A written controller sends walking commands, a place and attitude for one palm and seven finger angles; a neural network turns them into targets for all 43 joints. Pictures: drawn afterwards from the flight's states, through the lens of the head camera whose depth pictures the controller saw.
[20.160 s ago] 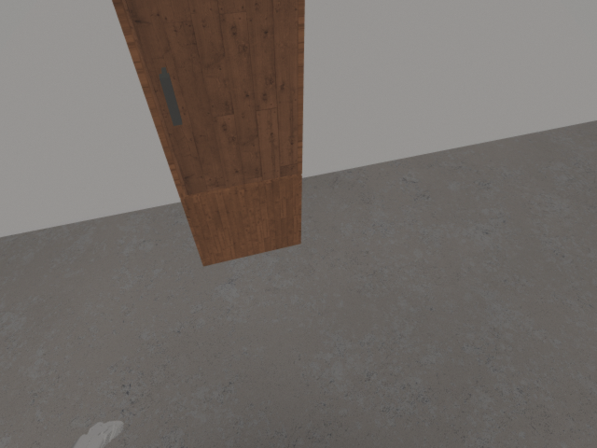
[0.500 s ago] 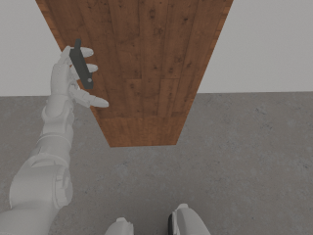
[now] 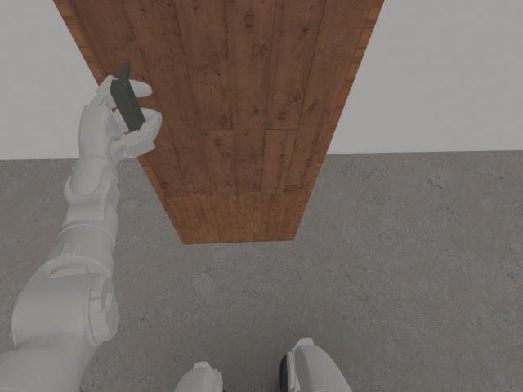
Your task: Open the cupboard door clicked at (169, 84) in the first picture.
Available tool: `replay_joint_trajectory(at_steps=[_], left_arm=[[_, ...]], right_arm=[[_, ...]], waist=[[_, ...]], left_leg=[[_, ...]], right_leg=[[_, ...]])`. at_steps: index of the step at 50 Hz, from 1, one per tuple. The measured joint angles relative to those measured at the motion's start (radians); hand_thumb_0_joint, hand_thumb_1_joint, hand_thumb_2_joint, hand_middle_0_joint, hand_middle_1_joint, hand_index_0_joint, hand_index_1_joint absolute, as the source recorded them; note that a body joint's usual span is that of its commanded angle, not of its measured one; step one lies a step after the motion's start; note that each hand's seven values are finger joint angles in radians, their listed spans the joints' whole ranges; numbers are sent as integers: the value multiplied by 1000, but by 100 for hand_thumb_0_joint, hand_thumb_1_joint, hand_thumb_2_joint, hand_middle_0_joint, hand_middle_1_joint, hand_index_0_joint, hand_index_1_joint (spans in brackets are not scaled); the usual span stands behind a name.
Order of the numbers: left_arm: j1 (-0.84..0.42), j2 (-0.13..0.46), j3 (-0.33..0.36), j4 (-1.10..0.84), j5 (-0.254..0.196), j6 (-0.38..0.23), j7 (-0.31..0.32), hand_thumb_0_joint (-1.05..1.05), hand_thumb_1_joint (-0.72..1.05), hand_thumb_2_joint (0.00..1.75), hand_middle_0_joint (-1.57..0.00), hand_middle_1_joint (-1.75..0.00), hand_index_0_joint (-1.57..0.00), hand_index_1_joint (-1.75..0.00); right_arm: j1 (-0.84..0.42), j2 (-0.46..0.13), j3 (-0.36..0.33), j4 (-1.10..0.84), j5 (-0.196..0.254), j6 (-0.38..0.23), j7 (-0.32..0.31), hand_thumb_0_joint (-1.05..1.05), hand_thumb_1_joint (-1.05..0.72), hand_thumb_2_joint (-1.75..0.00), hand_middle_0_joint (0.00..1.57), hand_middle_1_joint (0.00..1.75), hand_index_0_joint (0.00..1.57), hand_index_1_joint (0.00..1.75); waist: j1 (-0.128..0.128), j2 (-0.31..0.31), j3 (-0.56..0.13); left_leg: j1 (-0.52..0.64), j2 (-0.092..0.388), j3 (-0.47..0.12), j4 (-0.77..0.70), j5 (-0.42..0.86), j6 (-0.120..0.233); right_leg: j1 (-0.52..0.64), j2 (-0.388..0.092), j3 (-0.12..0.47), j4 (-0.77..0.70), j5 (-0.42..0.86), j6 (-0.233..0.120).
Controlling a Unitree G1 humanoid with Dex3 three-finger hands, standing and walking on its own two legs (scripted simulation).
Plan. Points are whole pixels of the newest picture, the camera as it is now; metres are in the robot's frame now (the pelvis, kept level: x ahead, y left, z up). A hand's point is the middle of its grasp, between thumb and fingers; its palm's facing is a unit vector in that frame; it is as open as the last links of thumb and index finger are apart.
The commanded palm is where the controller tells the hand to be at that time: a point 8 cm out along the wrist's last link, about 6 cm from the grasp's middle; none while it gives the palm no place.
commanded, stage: close the thumb around the handle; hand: left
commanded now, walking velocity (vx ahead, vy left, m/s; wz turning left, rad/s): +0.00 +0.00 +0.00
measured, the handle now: (135, 107) +0.54 +0.17 +0.07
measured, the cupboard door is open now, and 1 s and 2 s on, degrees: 0 35 39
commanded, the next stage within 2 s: pull the door open along its arc in 0.16 s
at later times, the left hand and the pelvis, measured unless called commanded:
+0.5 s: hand (145, 143) +0.47 +0.14 +0.07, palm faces -0.03 -1.00 -0.02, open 5.9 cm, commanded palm +0.42 +0.19 +0.07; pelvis +0.00 +0.00 +0.00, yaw -1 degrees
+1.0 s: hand (202, 245) +0.30 +0.06 +0.08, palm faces +0.23 -0.97 +0.08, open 6.3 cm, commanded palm +0.23 +0.13 +0.07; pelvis +0.02 -0.01 +0.02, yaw +0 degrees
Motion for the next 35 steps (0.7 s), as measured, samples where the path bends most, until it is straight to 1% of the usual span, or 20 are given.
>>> replay_joint_trajectory(at_steps=[4, 14, 20, 25, 29, 32, 35], left_arm=[[7, 0, -3, 1, 3, 3, 1, 0, 70, 82, -38, -133, -38, -133], [-6, 3, 2, 11, 9, -9, 4, 0, 71, 80, -38, -134, -35, -135], [23, -12, -8, -24, -4, -1, 18, 0, 72, 80, -37, -135, -34, -135], [124, -47, -22, -120, -25, 10, 23, 1, 72, 77, -36, -135, -34, -135], [250, -92, -51, -246, -45, 21, 23, 1, 72, 75, -35, -134, -34, -135], [372, -132, -91, -372, -55, 29, 27, 1, 71, 74, -35, -133, -33, -134], [511, -175, -149, -515, -66, 38, 34, 1, 70, 73, -34, -133, -31, -133]], right_arm=[[5, 0, 0, -5, 1, -1, 0, 0, -90, -90, 20, 30, 20, 30], [-1, -3, 1, -2, -1, -9, -3, 0, -90, -90, 20, 30, 20, 30], [3, -2, -4, -2, -2, -8, 3, 0, -90, -90, 20, 30, 20, 30], [13, 4, -9, -15, 6, 1, 11, 0, -90, -90, 20, 30, 20, 30], [18, 10, -14, -35, 15, 5, 18, 0, -90, -90, 20, 30, 20, 30], [13, 14, -19, -53, 20, 3, 24, 0, -90, -90, 20, 30, 20, 30], [-2, 19, -23, -74, 25, -3, 30, 0, -90, -90, 20, 30, 20, 30]], waist=[[-2, -2, 1], [-8, -4, 6], [-1, 1, 0], [12, 5, -14], [28, 6, -24], [43, 6, -32], [60, 7, -33]], left_leg=[[4, 0, -2, -3, 2, -1], [-6, -1, -2, 7, 3, 1], [-3, -2, 5, 4, 3, 3], [33, 1, 18, -23, 4, 5], [78, 1, 26, -56, 8, 6], [117, 0, 33, -84, 13, 6], [158, -2, 36, -112, 18, 6]], right_leg=[[6, 0, -2, -4, 2, -1], [-4, -1, -1, 3, 5, 0], [-3, -1, 6, 1, 6, 3], [24, 5, 19, -20, 9, 5], [64, 8, 26, -46, 12, 7], [97, 9, 32, -66, 14, 8], [135, 8, 35, -86, 15, 9]])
